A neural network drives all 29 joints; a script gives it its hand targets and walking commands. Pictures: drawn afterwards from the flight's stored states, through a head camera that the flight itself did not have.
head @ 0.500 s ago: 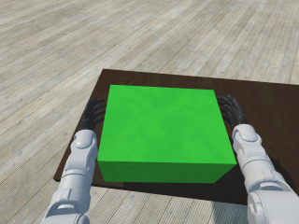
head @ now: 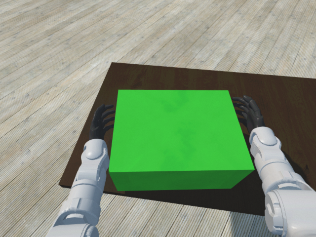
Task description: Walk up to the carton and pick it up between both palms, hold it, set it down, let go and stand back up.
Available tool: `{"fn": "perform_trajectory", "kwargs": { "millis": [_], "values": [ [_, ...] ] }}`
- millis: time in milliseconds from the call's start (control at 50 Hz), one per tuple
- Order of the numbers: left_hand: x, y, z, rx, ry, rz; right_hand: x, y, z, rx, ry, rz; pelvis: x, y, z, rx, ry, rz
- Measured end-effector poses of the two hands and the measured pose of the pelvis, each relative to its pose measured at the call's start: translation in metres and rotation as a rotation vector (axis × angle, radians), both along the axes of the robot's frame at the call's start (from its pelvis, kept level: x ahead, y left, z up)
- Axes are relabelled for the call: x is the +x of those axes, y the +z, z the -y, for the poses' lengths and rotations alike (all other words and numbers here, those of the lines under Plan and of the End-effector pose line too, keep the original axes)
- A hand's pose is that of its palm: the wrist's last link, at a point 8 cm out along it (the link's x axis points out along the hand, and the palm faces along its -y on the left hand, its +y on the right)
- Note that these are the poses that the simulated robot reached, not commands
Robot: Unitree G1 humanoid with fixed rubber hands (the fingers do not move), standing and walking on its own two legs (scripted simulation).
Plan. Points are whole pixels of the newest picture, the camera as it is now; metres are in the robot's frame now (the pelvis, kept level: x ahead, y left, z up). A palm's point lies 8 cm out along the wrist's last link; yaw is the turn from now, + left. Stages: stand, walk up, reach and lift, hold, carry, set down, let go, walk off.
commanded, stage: set down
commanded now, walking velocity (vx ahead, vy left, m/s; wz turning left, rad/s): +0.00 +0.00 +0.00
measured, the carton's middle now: (174, 139) +0.39 +0.02 -0.01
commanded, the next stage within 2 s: none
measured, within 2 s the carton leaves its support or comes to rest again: rests again in 0.44 s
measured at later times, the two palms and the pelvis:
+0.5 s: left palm (97, 139) +0.34 +0.22 +0.02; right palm (251, 124) +0.43 -0.18 +0.04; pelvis -0.01 +0.00 +0.00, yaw +0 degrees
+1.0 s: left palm (98, 134) +0.36 +0.22 +0.02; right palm (250, 121) +0.44 -0.18 +0.04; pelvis -0.02 +0.01 -0.01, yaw -1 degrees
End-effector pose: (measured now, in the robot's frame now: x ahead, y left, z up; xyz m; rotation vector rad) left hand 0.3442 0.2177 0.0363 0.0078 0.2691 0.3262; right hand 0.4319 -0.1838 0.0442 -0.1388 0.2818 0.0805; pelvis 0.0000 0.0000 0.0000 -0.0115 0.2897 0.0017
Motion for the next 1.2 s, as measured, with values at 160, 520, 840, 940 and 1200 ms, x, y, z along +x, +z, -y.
{"fn": "perform_trajectory", "kwargs": {
  "millis": [160,520,840,940,1200],
  "values": [
    [0.001,-0.002,0.0,-0.002,0.005,-0.002,0.003,-0.003,0.0,0.011,0.004,-0.005,-0.003,-0.001,0.0,-0.001,-0.007,-0.029],
    [-0.004,-0.016,-0.004,-0.003,0.003,-0.014,0.002,-0.003,-0.006,0.002,0.016,-0.01,-0.012,-0.003,-0.003,-0.001,-0.006,-0.049],
    [0.013,-0.015,-0.007,0.013,-0.022,0.003,0.01,-0.005,-0.006,0.088,-0.036,-0.024,-0.014,-0.011,-0.009,-0.017,-0.021,-0.104],
    [0.013,-0.014,-0.007,0.01,-0.024,0.009,0.012,-0.003,-0.005,0.09,-0.038,-0.006,-0.016,-0.012,-0.01,-0.018,-0.02,-0.105],
    [0.01,-0.015,-0.006,0.004,-0.016,0.026,0.012,-0.004,-0.006,0.075,-0.03,-0.018,-0.02,-0.013,-0.006,-0.011,-0.013,-0.099]
  ]
}}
